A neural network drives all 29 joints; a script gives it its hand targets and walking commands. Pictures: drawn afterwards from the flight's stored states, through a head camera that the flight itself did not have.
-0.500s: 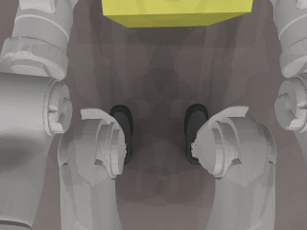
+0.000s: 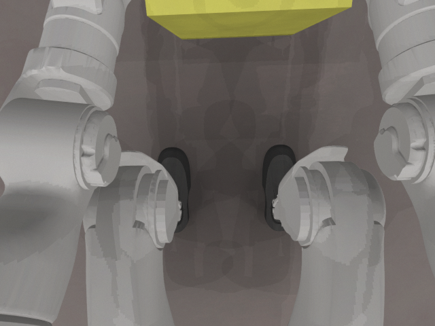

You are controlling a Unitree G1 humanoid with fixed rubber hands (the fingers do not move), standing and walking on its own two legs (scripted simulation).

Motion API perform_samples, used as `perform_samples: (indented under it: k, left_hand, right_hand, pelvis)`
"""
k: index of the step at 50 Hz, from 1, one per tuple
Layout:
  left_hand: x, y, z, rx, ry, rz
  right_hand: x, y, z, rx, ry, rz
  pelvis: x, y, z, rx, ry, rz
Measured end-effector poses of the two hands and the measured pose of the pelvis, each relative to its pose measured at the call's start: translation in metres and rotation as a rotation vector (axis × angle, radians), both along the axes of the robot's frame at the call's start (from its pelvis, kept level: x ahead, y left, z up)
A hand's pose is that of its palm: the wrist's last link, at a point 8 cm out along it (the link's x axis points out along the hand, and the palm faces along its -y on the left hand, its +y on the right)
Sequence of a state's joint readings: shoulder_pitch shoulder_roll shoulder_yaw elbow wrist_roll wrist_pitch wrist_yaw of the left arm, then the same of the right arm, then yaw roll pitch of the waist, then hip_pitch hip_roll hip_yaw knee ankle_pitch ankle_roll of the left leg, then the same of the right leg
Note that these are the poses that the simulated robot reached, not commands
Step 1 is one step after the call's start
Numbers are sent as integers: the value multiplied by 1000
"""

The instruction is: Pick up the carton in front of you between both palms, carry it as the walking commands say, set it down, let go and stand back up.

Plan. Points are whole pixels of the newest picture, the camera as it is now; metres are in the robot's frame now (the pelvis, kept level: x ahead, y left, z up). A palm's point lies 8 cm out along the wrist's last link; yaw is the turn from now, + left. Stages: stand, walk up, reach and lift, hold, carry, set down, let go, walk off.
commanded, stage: reach and lift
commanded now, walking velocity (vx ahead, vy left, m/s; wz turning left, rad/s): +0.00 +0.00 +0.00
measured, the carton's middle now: out of the picture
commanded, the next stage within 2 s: none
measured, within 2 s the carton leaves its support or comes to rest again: leaves its support in 0.26 s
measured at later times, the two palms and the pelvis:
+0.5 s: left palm out of the picture +0.55 +0.11 -0.04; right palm out of the picture +0.53 -0.18 -0.05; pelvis +0.01 +0.01 +0.03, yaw -2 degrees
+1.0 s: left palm out of the picture +0.51 +0.12 +0.10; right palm out of the picture +0.49 -0.18 +0.10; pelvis +0.01 +0.01 +0.15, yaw -2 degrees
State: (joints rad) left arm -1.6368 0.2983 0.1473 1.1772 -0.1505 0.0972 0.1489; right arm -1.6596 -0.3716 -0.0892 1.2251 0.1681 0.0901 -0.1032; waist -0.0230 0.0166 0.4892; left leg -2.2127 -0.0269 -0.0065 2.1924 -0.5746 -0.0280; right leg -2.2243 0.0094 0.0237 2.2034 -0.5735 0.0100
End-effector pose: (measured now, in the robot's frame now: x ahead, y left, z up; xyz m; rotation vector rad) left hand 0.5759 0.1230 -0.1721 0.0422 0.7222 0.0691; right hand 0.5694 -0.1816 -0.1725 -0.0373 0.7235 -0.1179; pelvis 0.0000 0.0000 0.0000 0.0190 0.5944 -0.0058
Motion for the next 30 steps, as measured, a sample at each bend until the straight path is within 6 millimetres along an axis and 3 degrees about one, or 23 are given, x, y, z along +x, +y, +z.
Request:
perform_samples:
  k: [10, 14, 17, 22, 26, 30]
  left_hand:
    - [-1, 2, -3, -48, -6, 0]
    - [0, -1, 10, -6, -1, 38]
    - [-2, -3, 35, -6, -30, 36]
    - [-15, -7, 92, -33, -54, 37]
    - [-31, -11, 139, -43, -39, 33]
    - [-45, -11, 173, -38, -20, 29]
  right_hand:
    - [-2, 0, -3, 50, -5, 24]
    - [-5, 4, 6, 18, 4, -2]
    - [-8, 3, 31, 17, -24, -24]
    - [-26, -1, 90, 43, -50, -63]
    - [-44, -4, 137, 48, -36, -80]
    - [-59, -4, 172, 41, -16, -75]
  pelvis:
    - [3, -1, -15, -6, -14, 8]
    - [6, -1, -13, -7, 2, 4]
    - [6, 0, -3, -5, -2, -4]
    - [8, 5, 17, -3, 74, -20]
    - [6, 8, 41, -4, 111, -26]
    - [1, 10, 67, -3, 127, -31]
